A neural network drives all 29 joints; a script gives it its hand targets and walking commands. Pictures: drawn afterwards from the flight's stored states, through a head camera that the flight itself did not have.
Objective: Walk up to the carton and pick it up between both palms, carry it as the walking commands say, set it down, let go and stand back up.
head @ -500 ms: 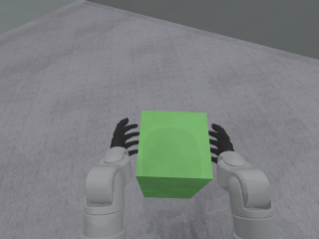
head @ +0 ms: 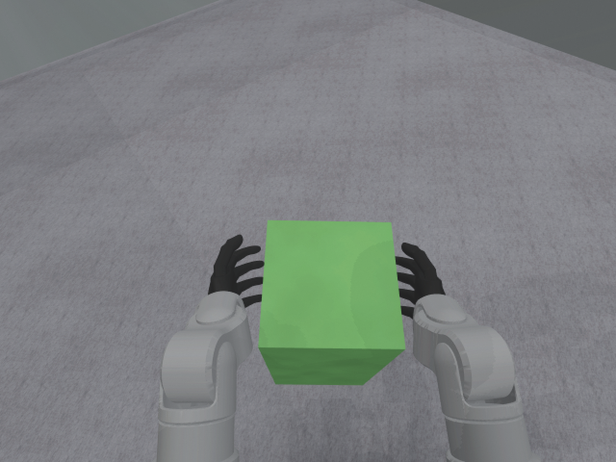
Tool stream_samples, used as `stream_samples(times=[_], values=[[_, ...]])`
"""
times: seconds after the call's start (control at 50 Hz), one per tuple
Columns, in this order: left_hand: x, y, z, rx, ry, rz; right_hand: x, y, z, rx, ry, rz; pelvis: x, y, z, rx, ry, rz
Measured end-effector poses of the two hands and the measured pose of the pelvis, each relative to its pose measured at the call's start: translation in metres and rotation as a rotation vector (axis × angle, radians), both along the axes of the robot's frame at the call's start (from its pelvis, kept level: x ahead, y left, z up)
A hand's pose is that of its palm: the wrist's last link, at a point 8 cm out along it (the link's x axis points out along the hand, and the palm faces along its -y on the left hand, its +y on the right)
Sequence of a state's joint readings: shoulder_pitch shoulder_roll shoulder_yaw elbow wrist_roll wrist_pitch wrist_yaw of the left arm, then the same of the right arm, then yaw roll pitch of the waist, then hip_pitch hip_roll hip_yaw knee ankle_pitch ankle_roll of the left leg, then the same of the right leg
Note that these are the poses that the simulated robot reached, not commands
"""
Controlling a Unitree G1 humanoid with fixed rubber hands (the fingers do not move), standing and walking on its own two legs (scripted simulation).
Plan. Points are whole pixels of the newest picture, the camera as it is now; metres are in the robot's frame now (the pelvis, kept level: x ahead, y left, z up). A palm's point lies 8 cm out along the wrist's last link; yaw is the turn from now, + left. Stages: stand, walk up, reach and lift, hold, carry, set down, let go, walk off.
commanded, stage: carry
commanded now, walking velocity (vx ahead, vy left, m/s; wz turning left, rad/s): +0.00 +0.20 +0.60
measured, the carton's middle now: (323, 317) +0.32 +0.00 -0.01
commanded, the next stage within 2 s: none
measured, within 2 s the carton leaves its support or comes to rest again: neither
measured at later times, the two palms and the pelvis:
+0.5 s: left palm out of the picture +0.24 +0.38 +0.09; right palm (193, 316) +0.29 +0.15 +0.09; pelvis -0.01 +0.19 +0.01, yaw +14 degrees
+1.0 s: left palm out of the picture +0.10 +0.60 +0.10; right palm out of the picture +0.21 +0.40 +0.07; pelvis -0.10 +0.35 +0.00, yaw +33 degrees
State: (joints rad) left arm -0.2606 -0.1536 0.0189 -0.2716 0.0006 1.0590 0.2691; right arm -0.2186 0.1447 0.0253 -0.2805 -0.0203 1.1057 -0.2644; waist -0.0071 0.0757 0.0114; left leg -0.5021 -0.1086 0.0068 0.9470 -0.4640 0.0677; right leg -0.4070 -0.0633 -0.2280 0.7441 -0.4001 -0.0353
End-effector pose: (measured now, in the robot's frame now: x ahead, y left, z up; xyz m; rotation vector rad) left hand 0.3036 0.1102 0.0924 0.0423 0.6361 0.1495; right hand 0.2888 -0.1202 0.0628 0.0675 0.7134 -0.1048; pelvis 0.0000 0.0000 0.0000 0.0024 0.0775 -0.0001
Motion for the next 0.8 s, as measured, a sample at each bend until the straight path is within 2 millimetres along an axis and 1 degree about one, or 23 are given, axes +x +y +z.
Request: stream_samples(times=[0.08, 0.12, 0.16, 0.22, 0.26, 0.3, 0.36, 0.4, 0.46, 0.54, 0.62, 0.68, 0.72, 0.76, 0.8], values=[[-0.008, 0.041, 0.008, -0.032, -0.013, 0.076, 0.01, 0.039, 0.016, -0.029, -0.016, 0.075, 0.001, 0.017, 0.009, 0.026, -0.002, 0.085], [-0.013, 0.063, 0.012, -0.042, -0.023, 0.11, 0.014, 0.061, 0.022, -0.038, -0.027, 0.107, 0.002, 0.029, 0.011, 0.043, -0.007, 0.118], [-0.017, 0.087, 0.016, -0.041, -0.032, 0.138, 0.017, 0.086, 0.026, -0.037, -0.036, 0.135, 0.003, 0.045, 0.012, 0.053, -0.014, 0.146], [-0.021, 0.125, 0.018, -0.04, -0.043, 0.162, 0.018, 0.124, 0.028, -0.037, -0.048, 0.161, 0.004, 0.077, 0.01, 0.046, -0.015, 0.173], [-0.023, 0.152, 0.014, -0.053, -0.051, 0.169, 0.019, 0.151, 0.028, -0.053, -0.056, 0.169, 0.005, 0.1, 0.004, 0.025, -0.015, 0.182], [-0.026, 0.18, 0.007, -0.075, -0.065, 0.182, 0.018, 0.18, 0.025, -0.079, -0.07, 0.183, 0.006, 0.122, -0.005, 0.003, -0.033, 0.196], [-0.039, 0.213, -0.003, -0.105, -0.023, 0.216, 0.014, 0.214, 0.026, -0.123, -0.03, 0.228, 0.002, 0.143, 0.001, -0.02, -0.038, 0.215], [-0.046, 0.23, -0.006, -0.122, 0.0, 0.226, 0.01, 0.231, 0.027, -0.14, -0.007, 0.241, -0.002, 0.156, 0.006, -0.038, -0.037, 0.221], [-0.054, 0.252, -0.005, -0.124, 0.008, 0.244, 0.004, 0.254, 0.026, -0.136, 0.002, 0.255, -0.01, 0.175, 0.009, -0.045, -0.032, 0.237], [-0.067, 0.282, 0.004, -0.079, -0.008, 0.27, -0.004, 0.285, 0.023, -0.085, -0.014, 0.276, -0.02, 0.2, 0.008, -0.049, -0.042, 0.263], [-0.082, 0.307, 0.013, -0.02, -0.01, 0.288, -0.016, 0.312, 0.018, -0.025, -0.016, 0.292, -0.034, 0.223, 0.008, -0.056, -0.041, 0.283], [-0.095, 0.324, 0.016, 0.011, -0.002, 0.303, -0.026, 0.33, 0.015, 0.005, -0.008, 0.308, -0.044, 0.238, 0.008, -0.05, -0.039, 0.3], [-0.105, 0.335, 0.015, 0.011, -0.018, 0.32, -0.031, 0.342, 0.013, 0.005, -0.024, 0.323, -0.05, 0.245, 0.003, -0.039, -0.047, 0.323], [-0.117, 0.349, 0.013, -0.013, -0.035, 0.347, -0.036, 0.358, 0.017, -0.019, -0.042, 0.352, -0.054, 0.251, -0.001, -0.032, -0.05, 0.361], [-0.13, 0.366, 0.013, -0.036, -0.029, 0.374, -0.042, 0.376, 0.023, -0.042, -0.039, 0.38, -0.059, 0.26, 0.003, -0.044, -0.053, 0.399]])
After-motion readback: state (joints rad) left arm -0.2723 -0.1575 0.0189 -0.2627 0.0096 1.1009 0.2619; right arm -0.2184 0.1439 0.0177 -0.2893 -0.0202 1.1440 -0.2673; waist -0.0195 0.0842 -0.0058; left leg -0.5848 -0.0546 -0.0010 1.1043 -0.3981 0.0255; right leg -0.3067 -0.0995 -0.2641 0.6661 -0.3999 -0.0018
